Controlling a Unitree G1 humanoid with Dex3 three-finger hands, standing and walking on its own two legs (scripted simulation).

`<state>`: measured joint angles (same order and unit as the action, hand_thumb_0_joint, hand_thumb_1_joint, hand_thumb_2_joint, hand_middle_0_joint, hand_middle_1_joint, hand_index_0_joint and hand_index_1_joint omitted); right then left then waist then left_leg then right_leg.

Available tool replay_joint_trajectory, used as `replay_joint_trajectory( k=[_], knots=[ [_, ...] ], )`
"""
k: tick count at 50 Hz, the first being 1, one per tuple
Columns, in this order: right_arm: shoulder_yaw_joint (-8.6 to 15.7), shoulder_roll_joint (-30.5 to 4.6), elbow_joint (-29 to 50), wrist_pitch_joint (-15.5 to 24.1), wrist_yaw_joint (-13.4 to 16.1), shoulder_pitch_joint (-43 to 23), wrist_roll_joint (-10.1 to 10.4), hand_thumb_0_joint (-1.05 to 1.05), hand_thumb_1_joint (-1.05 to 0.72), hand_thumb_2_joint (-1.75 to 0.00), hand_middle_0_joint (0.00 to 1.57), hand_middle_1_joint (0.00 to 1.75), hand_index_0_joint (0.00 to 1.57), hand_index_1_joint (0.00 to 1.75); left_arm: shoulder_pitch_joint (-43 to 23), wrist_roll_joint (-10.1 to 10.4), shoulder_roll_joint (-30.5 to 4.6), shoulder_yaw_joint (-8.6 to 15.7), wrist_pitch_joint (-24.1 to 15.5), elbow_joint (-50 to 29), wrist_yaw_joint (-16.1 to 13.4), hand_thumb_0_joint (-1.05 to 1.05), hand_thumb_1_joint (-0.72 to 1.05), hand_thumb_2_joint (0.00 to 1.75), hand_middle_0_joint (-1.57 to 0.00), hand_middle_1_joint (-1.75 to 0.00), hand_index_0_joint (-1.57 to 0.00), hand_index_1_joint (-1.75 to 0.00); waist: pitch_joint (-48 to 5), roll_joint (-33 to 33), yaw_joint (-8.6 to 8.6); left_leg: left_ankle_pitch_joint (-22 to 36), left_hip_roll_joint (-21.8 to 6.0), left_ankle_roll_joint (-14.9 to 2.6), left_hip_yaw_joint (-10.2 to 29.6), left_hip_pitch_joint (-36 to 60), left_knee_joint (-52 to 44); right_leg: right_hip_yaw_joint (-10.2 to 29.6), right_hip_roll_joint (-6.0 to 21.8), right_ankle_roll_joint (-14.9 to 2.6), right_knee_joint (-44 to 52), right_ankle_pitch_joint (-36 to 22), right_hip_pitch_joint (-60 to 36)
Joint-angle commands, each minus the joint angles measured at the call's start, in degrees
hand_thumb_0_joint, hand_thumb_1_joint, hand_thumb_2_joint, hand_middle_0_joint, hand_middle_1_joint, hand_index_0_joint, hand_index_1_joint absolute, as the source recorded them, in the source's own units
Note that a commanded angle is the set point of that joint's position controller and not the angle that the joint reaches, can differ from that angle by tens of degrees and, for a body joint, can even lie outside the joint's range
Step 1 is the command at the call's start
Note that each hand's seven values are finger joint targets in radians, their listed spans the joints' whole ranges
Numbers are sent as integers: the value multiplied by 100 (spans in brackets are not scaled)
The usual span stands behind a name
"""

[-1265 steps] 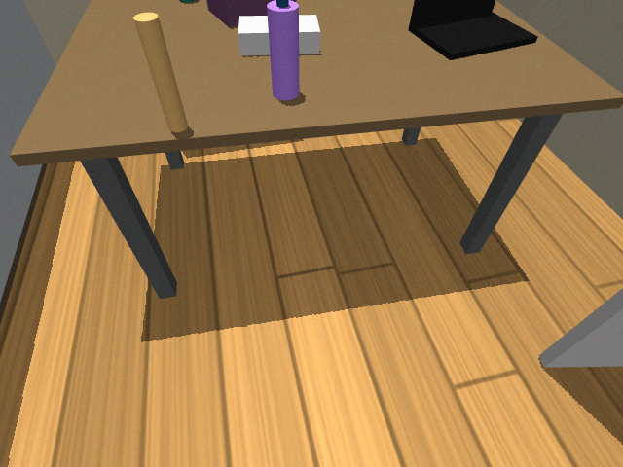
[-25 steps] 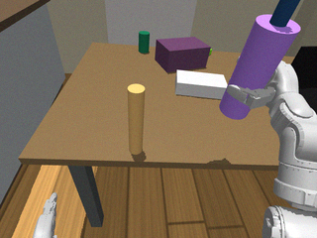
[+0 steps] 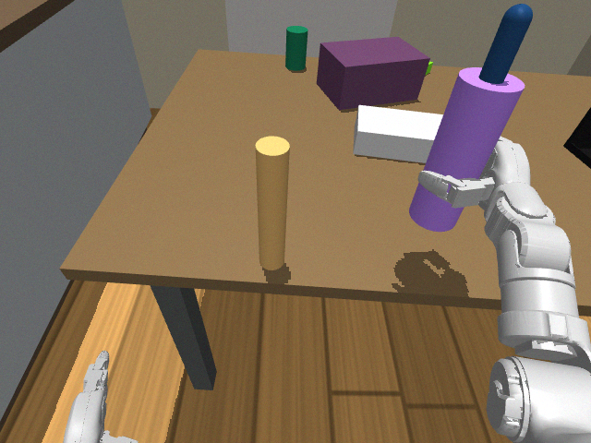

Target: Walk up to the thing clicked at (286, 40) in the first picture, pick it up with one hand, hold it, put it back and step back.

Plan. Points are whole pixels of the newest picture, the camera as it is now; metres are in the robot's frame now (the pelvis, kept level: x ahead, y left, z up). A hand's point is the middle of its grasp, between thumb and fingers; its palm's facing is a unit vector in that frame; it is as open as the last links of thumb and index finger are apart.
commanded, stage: crouch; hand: right
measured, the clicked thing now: (467, 132) +0.42 -0.19 +0.25
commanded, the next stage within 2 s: lower in 0.82 s
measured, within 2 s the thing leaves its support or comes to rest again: rests again in 1.60 s
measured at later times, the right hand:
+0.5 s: hand (440, 173) +0.46 -0.20 +0.15, palm faces +0.15 +0.99 +0.00, open 9.8 cm
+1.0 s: hand (442, 173) +0.48 -0.21 +0.14, palm faces +0.16 +0.99 +0.02, open 9.8 cm
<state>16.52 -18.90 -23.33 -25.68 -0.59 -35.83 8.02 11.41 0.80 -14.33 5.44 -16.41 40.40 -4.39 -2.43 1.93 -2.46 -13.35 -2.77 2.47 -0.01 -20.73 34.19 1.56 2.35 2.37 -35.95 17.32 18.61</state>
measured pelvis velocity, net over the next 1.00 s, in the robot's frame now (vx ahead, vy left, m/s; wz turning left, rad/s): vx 0.02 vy -0.01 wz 0.02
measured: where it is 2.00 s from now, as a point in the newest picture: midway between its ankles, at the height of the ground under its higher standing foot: outside the picture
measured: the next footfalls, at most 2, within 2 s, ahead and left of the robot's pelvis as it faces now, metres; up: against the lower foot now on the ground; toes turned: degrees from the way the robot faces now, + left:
none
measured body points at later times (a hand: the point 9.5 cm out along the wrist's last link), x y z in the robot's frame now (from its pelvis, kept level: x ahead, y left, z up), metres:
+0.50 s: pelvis +0.01 +0.00 +0.00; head +0.03 +0.00 +0.45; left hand +0.16 +0.28 -0.06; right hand +0.44 -0.25 +0.15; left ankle +0.05 +0.15 -0.73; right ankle +0.02 -0.14 -0.73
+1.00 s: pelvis +0.02 -0.01 +0.00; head +0.05 -0.01 +0.44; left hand +0.17 +0.27 -0.06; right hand +0.46 -0.26 +0.14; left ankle +0.05 +0.15 -0.73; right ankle +0.02 -0.14 -0.73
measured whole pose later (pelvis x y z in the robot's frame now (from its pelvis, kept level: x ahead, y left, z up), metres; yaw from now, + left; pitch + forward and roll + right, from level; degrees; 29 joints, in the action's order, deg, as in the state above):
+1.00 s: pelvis +0.02 -0.01 +0.00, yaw +1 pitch +6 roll +1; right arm 21.2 -23.2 -49.0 2.8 -5.5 -40.7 7.2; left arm 15.1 0.7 -13.3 3.1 -9.8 28.9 -4.1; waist -3.7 0.4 -5.1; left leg -15.0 -2.1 2.9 1.1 -27.3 35.9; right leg 0.5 3.0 1.9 -38.9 20.1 25.2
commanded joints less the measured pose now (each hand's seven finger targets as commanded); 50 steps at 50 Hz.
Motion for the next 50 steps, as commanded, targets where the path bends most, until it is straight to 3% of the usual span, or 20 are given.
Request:
replay_joint_trajectory(
  k=[1, 4, 7, 10, 14, 17, 19, 21, 25, 26, 28, 31, 34, 35, 39, 40, 42, 43, 46, 50],
  knots=[
    [714, -1782, 1456, 1172, -34, -3324, 153, 0, -14, -133, 127, 144, 133, 144, -329, 4, -326, -97, -422, -1236, 0, 0, -57, 7, -5, -5, -5, -5, -2145, 116, 124, 1022, 249, -136, -357, 775, -399, -166, -197, -167, 506, -1175, -678],
    [810, -1832, 821, 1458, -60, -3060, 171, 0, -16, -136, 131, 148, 136, 148, -213, 12, -261, -102, -345, -1097, 57, 0, -57, 7, -5, -5, -5, -5, -1530, -54, 104, 795, 241, -89, -299, 652, -475, -249, -234, -215, 562, -843, -208],
    [993, -2214, 1124, 1788, -7, -3590, 97, 0, -14, -136, 130, 148, 135, 148, -89, -30, -730, 367, -324, -1155, 51, 0, -57, 7, -5, -5, -5, -6, -1627, 216, -19, 488, 242, -116, -205, 425, -490, -298, -241, -236, 603, -467, -294],
    [760, -1864, 605, 1968, -10, -3508, 10, 0, -17, -136, 130, 147, 135, 147, -42, -36, -879, 490, -350, -1514, 28, 0, -57, 6, -5, -5, -5, -5, -1731, 110, -192, 704, 278, -147, -216, 329, -425, -250, -187, -224, 531, -662, -523],
    [295, -1434, 476, 2357, -220, -3782, 26, 0, -16, -134, 128, 145, 133, 145, -728, -13, -446, -39, -375, -1981, 16, 0, -57, 7, -6, -5, -5, -6, -2063, -224, -141, 648, 256, -95, -199, 426, -376, -229, -175, -265, 443, -637, -395],
    [378, -1655, -261, 2475, -463, -3678, 92, 0, -17, -133, 127, 144, 132, 144, -369, -4, -758, 261, -306, -1533, -111, 0, -58, 7, -6, -5, -4, -6, -2255, -20, -246, 858, 264, -127, -197, 183, -304, -172, -162, -229, 423, -852, -615],
    [465, -1725, -468, 2534, -574, -3545, 124, 0, -16, -132, 126, 143, 131, 143, -310, -12, -628, 98, -248, -1394, -101, 0, -58, 7, -6, -5, -4, -6, -2384, 266, -182, 962, 237, -141, -193, 197, -275, -184, -195, -198, 405, -969, -623],
    [812, -2353, 49, 2671, -504, -4081, 89, 0, -16, -130, 125, 141, 130, 141, -222, -47, -872, 275, -197, -1504, -152, 0, -58, 7, -5, -5, -4, -6, -2893, 412, -95, 1223, 232, -148, -181, 419, -224, -217, -211, -179, 359, -1271, -791],
    [1027, -2453, -14, 2890, -278, -3898, 61, 0, -18, -130, 127, 142, 132, 142, -44, -36, -548, 20, -76, -1792, -71, 0, -56, 5, -5, -4, -5, -4, -2432, 167, -60, 1347, 308, -152, -242, 559, -246, -224, -185, -165, 337, -1473, -460],
    [1000, -2387, -254, 2937, -259, -3673, 42, 0, -17, -129, 127, 141, 131, 141, -146, -34, -320, -187, -49, -1793, -38, 0, -56, 6, -5, -4, -4, -5, -2161, 75, -2, 1200, 296, -124, -228, 599, -273, -269, -199, -192, 327, -1229, -209],
    [935, -2181, -672, 3011, -277, -3215, 34, 0, -17, -131, 128, 143, 133, 143, 128, -40, -324, -132, 50, -1684, -15, 0, -56, 6, -5, -4, -4, -5, -1926, -260, -116, 1175, 246, -81, -146, 666, -320, -338, -252, -267, 343, -1017, 83],
    [805, -2206, -563, 3118, -342, -3500, 10, 0, -16, -133, 128, 145, 133, 145, 167, -36, -609, 155, 118, -1793, -13, 0, -56, 5, -5, -4, -5, -5, -1986, 233, -207, 1191, 253, -121, -115, 330, -263, -340, -230, -232, 320, -1047, -184],
    [541, -1902, -650, 3168, -438, -3564, 10, 0, -14, -132, 125, 143, 131, 143, 50, -17, -753, 263, 175, -1925, 3, 0, -56, 5, -5, -5, -5, -5, -2125, 425, -311, 1183, 297, -174, -169, 73, -210, -261, -157, -185, 303, -1190, -437],
    [491, -1858, -476, 3220, -480, -3682, 27, 0, -13, -131, 125, 142, 130, 142, -39, -11, -619, 105, 167, -1969, 20, 0, -56, 6, -5, -5, -5, -5, -2224, 499, -249, 1153, 303, -190, -189, 83, -194, -237, -131, -167, 296, -1240, -481],
    [465, -1880, -107, 3397, -576, -4073, 147, 0, -16, -129, 126, 141, 130, 141, -129, 16, -440, -104, 170, -2186, -44, 0, -57, 7, -5, -5, -4, -6, -2841, 352, -240, 1569, 285, -151, -195, 445, -74, -236, -149, -186, 147, -1604, -620],
    [628, -2056, -286, 3381, -584, -3947, 156, 0, -18, -130, 126, 141, 131, 141, 114, 13, -645, 83, 190, -2066, -88, 0, -58, 7, -6, -5, -4, -6, -2976, 346, -287, 1689, 313, -161, -214, 340, -25, -193, -122, -167, 100, -1918, -803],
    [682, -2065, -513, 3373, -608, -3704, 185, 0, -21, -130, 128, 141, 132, 142, 162, 13, -783, 166, 239, -2130, -99, 0, -58, 7, -5, -5, -4, -6, -2914, 334, -313, 1708, 317, -154, -231, 234, -37, -183, -126, -163, 68, -2129, -878],
    [850, -2354, -339, 3402, -567, -3907, 178, 0, -23, -130, 128, 142, 132, 142, 267, -8, -995, 338, 270, -2009, -119, 0, -58, 7, -5, -5, -4, -6, -2926, 400, -281, 1728, 336, -169, -240, 232, -24, -160, -101, -130, 51, -2325, -883],
    [949, -2318, -801, 3366, -442, -3608, 87, 0, -20, -129, 127, 141, 131, 141, 368, -11, -857, 295, 368, -1912, -71, 0, -56, 6, -5, -4, -4, -5, -2384, 317, -191, 1755, 315, -187, -204, 226, -57, -237, -147, -141, 60, -2183, -432],
    [703, -1805, -1476, 3482, -470, -3205, 10, 0, -16, -128, 125, 140, 130, 140, 198, -5, -247, -213, 438, -1884, 95, 0, -57, 6, -5, -5, -4, -6, -1856, 58, -210, 1501, 285, -156, -144, 214, -61, -316, -174, -205, 93, -1486, 221]
  ],
)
